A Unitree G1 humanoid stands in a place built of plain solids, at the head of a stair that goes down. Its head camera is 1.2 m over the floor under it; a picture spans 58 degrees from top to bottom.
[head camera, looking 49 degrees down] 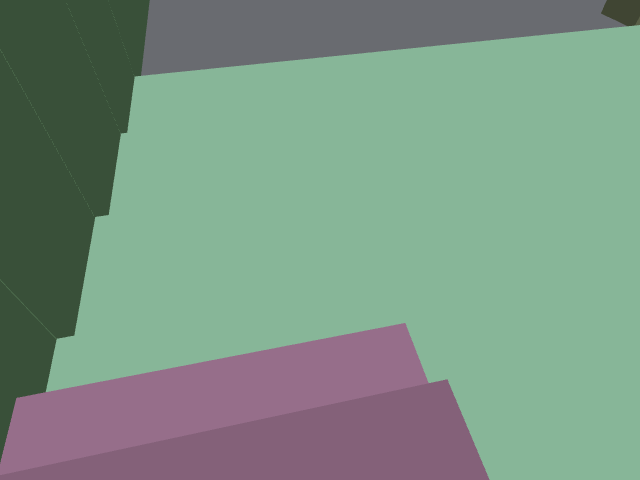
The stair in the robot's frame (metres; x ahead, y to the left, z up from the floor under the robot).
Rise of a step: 0.19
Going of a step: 0.33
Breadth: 1.50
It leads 12 degrees to the left of straight ahead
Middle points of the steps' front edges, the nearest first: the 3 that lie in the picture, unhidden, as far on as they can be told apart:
0.44 0.31 -0.18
0.76 0.38 -0.37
1.10 0.45 -0.55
